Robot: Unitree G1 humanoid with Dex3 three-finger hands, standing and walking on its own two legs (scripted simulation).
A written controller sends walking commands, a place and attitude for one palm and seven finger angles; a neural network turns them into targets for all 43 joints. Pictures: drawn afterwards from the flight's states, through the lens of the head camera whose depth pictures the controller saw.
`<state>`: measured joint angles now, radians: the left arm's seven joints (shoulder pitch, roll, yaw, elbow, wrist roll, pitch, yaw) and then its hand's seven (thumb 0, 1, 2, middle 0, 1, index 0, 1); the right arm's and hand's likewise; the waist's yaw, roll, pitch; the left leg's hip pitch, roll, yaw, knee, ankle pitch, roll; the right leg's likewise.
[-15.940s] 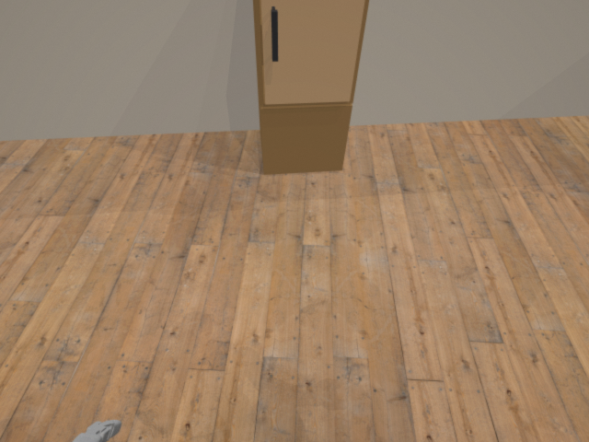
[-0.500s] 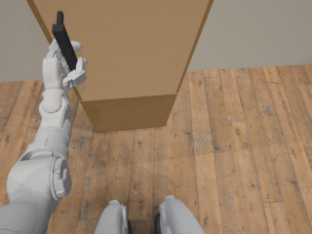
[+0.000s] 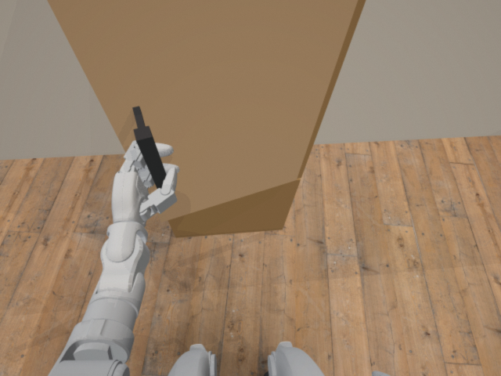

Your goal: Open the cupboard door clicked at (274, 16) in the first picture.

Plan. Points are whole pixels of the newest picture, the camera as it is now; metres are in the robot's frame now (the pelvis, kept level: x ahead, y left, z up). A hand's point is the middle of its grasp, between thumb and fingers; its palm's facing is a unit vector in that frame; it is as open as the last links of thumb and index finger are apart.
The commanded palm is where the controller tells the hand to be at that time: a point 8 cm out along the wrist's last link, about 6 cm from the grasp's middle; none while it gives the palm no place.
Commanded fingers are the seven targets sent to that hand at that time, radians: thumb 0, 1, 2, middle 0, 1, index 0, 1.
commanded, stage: pull the door open along its arc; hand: left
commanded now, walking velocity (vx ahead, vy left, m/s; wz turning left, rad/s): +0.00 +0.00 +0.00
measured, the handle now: (153, 157) +0.46 +0.16 +0.04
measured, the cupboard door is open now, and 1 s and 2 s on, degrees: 15 44 43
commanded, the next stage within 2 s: open thumb and fingers to let go in 0.54 s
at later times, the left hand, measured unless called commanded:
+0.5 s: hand (245, 268) +0.27 +0.01 +0.04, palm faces +0.22 -0.98 -0.02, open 6.6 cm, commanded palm +0.20 +0.04 +0.02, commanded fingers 0.00 0.90 0.90 -0.40 -1.35 -0.40 -1.35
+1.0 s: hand (240, 273) +0.27 +0.01 +0.02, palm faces +0.47 -0.88 -0.06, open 9.5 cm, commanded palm +0.22 +0.05 +0.02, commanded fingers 0.00 -0.43 0.33 -0.31 -1.21 -0.31 -1.21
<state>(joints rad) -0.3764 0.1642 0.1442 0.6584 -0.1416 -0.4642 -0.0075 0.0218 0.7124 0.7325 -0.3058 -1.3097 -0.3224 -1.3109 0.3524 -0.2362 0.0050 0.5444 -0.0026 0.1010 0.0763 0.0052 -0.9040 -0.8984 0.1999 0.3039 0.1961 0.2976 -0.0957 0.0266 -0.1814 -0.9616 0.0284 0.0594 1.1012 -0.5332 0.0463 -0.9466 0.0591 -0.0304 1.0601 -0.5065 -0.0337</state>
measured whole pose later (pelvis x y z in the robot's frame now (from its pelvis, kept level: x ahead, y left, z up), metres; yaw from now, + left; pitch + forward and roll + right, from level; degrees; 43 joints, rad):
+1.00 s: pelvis -0.02 -0.09 -0.01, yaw +6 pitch +18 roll +4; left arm 0.14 -0.10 -0.18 0.17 0.06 -0.32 0.57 0.00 0.17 0.62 -0.30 -1.22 -0.33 -1.26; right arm 0.18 -0.21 -0.01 0.60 -0.07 -0.10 0.03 0.01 -0.90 -0.90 0.20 0.30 0.19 0.30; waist -0.01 0.04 -0.19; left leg -0.94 -0.03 -0.09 1.12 -0.50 -0.03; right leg -0.93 0.05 -0.13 1.16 -0.56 -0.14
